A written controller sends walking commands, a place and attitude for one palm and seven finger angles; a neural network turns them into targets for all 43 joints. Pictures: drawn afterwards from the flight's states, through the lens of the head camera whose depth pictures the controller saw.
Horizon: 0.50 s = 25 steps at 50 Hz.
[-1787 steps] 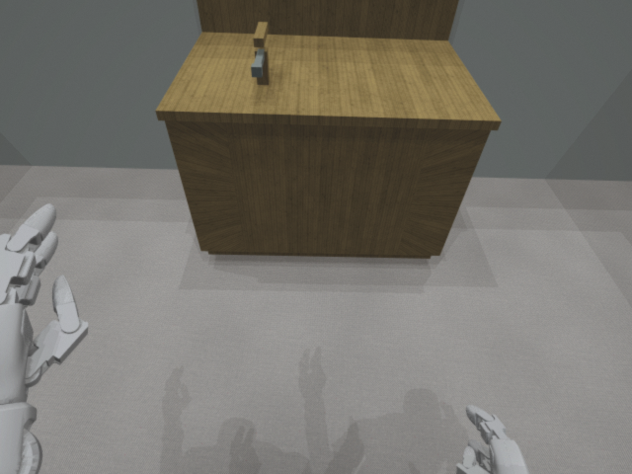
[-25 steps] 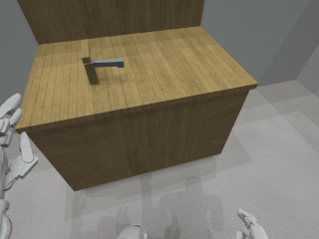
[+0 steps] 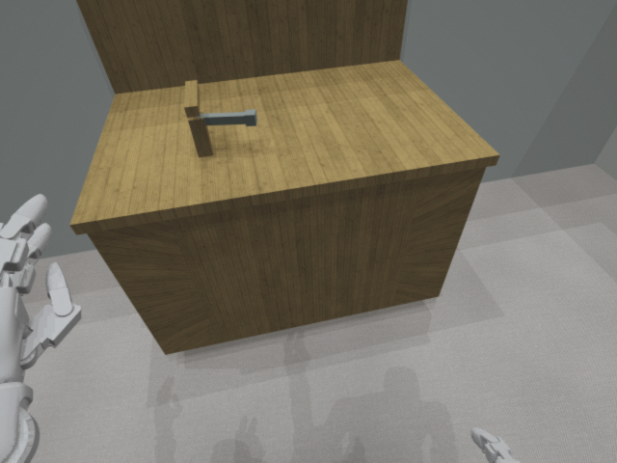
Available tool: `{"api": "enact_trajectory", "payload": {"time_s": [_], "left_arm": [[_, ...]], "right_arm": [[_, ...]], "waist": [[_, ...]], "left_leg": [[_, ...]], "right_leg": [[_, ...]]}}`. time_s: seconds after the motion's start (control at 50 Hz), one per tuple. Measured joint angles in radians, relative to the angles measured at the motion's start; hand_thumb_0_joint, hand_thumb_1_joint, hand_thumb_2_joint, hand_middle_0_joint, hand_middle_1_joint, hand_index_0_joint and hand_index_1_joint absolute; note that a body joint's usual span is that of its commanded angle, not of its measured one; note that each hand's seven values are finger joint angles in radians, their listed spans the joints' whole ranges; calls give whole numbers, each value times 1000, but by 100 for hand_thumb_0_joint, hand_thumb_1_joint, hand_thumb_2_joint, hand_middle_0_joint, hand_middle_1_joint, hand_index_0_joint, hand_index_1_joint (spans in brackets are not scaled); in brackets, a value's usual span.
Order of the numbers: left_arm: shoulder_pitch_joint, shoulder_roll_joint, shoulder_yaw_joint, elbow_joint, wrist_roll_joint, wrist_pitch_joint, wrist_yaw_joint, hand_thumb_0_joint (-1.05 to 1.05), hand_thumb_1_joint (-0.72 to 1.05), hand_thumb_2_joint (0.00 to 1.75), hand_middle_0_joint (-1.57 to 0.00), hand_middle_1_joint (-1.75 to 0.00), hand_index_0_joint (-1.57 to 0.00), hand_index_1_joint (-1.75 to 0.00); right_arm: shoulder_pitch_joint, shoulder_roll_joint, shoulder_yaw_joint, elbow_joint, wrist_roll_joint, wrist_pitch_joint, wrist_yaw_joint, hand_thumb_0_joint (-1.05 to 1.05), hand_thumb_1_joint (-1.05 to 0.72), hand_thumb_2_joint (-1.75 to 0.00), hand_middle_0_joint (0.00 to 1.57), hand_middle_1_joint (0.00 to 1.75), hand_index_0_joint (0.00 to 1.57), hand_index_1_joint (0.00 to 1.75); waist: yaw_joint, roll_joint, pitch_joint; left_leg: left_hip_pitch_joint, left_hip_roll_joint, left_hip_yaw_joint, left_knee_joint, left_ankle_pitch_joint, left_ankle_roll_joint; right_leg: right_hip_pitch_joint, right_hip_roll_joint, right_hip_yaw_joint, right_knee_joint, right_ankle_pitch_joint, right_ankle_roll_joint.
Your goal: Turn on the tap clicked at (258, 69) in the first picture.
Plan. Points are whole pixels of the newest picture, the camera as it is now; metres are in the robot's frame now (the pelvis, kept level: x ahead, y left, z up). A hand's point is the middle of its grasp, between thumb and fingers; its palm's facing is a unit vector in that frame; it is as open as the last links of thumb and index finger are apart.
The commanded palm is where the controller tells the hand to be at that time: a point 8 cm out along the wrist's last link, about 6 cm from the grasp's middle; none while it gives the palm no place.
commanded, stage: stop stepping back and stand still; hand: left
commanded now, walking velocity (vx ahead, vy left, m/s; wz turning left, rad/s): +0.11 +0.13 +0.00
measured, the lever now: (251, 117) +0.83 +0.19 +0.05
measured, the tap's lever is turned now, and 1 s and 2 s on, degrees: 79 79 79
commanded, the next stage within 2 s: stand and check the lever's angle in 0.22 s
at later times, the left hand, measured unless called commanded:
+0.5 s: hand (86, 324) +0.20 +0.22 +0.17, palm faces +0.40 -0.85 -0.35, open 7.4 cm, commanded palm +0.15 +0.27 +0.20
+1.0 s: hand (70, 290) +0.23 +0.25 +0.19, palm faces +0.41 -0.85 -0.34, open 7.4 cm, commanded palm +0.18 +0.29 +0.20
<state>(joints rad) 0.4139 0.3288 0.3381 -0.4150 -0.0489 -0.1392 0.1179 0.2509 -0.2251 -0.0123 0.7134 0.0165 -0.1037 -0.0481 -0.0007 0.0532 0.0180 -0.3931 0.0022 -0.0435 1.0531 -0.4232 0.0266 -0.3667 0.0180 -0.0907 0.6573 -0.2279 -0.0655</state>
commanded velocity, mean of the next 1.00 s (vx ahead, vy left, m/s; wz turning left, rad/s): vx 0.01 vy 0.01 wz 0.00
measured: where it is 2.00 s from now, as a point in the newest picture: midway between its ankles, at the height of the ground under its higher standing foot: outside the picture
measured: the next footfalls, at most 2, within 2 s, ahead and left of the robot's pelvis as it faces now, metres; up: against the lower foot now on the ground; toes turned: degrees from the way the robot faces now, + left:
left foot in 0.18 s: +0.05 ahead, +0.11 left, +0.00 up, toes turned +1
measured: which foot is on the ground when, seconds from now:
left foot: up 0.00-0.16, down 0.18-1.00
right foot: down 0.00-1.00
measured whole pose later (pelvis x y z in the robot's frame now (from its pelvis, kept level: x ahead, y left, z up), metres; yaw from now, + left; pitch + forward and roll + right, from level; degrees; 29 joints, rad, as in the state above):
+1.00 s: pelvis +0.02 +0.01 +0.03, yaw +0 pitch -2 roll -1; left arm 0.47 0.35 0.31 -0.47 -0.06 -0.15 0.16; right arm 0.18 -0.20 0.01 0.60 0.00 -0.09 -0.07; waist 0.01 0.00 0.02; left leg -0.16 0.00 0.02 0.45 -0.26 0.02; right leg -0.22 0.01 -0.02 0.40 -0.16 -0.01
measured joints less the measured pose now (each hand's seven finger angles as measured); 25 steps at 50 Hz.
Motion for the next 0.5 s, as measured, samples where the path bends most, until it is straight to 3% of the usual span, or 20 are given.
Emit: {"api": "enact_trajectory", "payload": {"time_s": [0.06,0.16,0.18,0.22,0.26,0.28,0.32,0.36,0.44,0.5], "left_arm": [[36,-20,-23,-38,-4,9,-6,2,89,90,-21,-30,-21,-30],[100,31,-22,-140,-5,8,20,2,89,90,-21,-30,-22,-30],[98,38,-17,-152,-7,2,27,2,89,90,-21,-30,-22,-30],[71,59,5,-135,-4,-4,39,2,89,90,-22,-30,-22,-31],[47,70,26,-83,0,-6,42,2,89,90,-22,-30,-22,-31],[39,70,32,-58,0,-3,42,2,89,90,-21,-30,-22,-31],[36,62,35,-24,-2,5,43,2,89,90,-21,-30,-21,-30],[46,57,35,-21,-2,8,40,2,89,90,-21,-30,-21,-30],[53,-10,-26,-40,2,15,23,2,89,90,-21,-30,-21,-30],[84,-14,-44,-96,1,15,27,2,89,90,-21,-30,-21,-30]], "right_arm": [[-29,10,2,10,-5,16,6,1,-91,-90,20,30,20,30],[-18,18,15,-59,-14,0,-18,1,-91,-90,20,30,20,30],[-16,8,14,-80,-17,-6,-23,1,-91,-90,21,30,20,30],[-27,13,7,-92,-16,-16,-29,1,-91,-90,20,30,20,30],[-22,24,5,-88,-8,-26,-21,1,-91,-90,20,30,20,30],[-16,27,8,-86,-4,-31,-17,1,-91,-90,20,30,20,30],[-3,28,18,-86,-2,-34,-11,1,-91,-90,20,30,20,30],[2,29,28,-91,-4,-33,-5,1,-91,-90,20,30,20,30],[-26,13,14,-56,-7,-10,5,1,-91,-90,20,30,20,30],[-32,9,12,-57,-12,-1,-1,1,-91,-90,21,30,20,30]], "waist": [[-2,-30,-2],[-19,-73,-29],[-24,-57,-31],[-24,-65,-12],[-30,-71,-20],[-33,-69,-26],[-34,-58,-33],[-26,-59,-27],[-9,-21,6],[0,-37,15]], "left_leg": [[-54,-5,41,57,78,-3],[97,8,100,-360,11,22],[128,16,81,-451,3,35],[134,11,87,-463,106,16],[150,0,86,-486,134,-1],[159,-3,81,-504,143,-8],[169,-2,68,-522,151,-24],[153,0,65,-483,130,-36],[105,14,30,-360,60,-15],[140,8,37,-459,103,-2]], "right_leg": [[1,-4,9,-44,24,-8],[-19,-22,-5,-73,6,-3],[-35,-12,-13,-45,-46,5],[-72,-3,26,98,-153,40],[-96,-1,62,224,-172,58],[-87,-6,65,219,-171,65],[-23,-18,60,78,-137,73],[48,-25,64,-93,-8,69],[61,8,35,-114,33,22],[69,7,38,-133,33,23]]}}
